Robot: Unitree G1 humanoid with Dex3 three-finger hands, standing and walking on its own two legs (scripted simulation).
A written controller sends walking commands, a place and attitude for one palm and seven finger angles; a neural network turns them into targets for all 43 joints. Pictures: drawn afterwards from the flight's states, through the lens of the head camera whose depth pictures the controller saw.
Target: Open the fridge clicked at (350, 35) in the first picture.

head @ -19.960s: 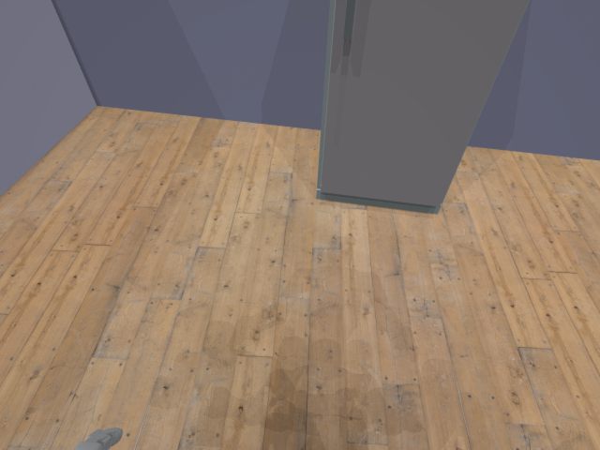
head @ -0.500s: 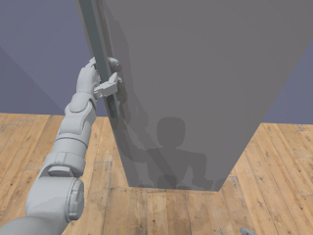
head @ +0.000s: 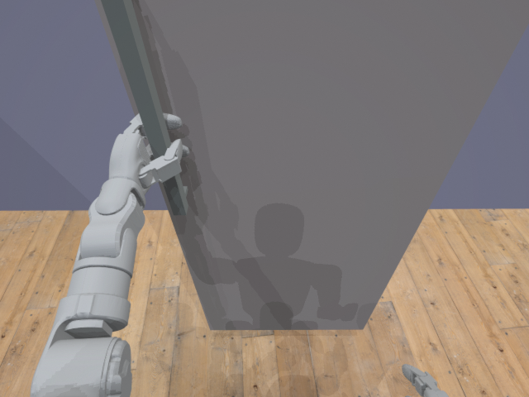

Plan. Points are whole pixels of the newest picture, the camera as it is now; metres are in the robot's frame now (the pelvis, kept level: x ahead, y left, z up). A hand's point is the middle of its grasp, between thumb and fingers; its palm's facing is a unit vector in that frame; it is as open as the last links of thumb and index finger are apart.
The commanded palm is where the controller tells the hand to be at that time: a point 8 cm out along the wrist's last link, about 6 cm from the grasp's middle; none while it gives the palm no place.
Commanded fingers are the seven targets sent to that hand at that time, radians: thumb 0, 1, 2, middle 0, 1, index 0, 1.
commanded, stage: grip the handle and tug to test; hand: left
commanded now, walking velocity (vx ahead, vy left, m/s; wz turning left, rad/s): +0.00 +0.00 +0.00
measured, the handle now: (159, 120) +0.46 +0.17 +0.21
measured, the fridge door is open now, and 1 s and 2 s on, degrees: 0 10 39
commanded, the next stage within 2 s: pull the door a little, standing still in 0.04 s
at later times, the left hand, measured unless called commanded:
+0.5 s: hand (172, 164) +0.40 +0.15 +0.17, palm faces +0.04 -1.00 -0.02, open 6.0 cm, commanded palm +0.34 +0.19 +0.17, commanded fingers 0.00 0.90 0.90 -0.45 -1.40 -0.45 -1.40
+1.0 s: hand (165, 207) +0.32 +0.14 +0.17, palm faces +0.02 -0.98 -0.20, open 6.8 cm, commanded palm +0.29 +0.19 +0.16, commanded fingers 0.00 0.90 0.90 -0.45 -1.40 -0.45 -1.40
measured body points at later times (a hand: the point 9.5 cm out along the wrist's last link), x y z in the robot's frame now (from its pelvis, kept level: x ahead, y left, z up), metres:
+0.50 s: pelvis +0.04 +0.00 +0.01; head +0.02 -0.02 +0.46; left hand +0.39 +0.20 +0.18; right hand +0.20 -0.23 -0.09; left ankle -0.02 +0.12 -0.73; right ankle -0.04 -0.10 -0.73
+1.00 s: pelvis +0.10 +0.00 +0.02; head +0.14 +0.00 +0.46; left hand +0.31 +0.19 +0.18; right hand +0.29 -0.24 -0.06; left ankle +0.11 +0.09 -0.72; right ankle +0.00 -0.10 -0.67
